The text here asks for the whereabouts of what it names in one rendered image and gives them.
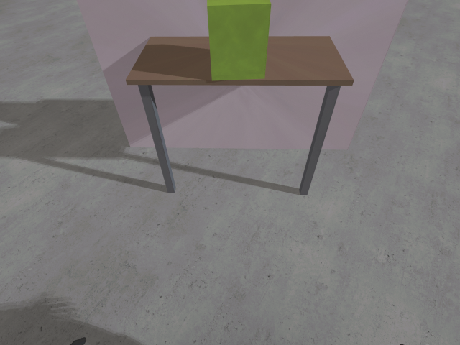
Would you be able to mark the carton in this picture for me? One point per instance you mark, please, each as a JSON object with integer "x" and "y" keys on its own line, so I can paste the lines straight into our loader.
{"x": 238, "y": 38}

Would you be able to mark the table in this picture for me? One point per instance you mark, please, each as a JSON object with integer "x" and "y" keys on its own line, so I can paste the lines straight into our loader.
{"x": 291, "y": 61}

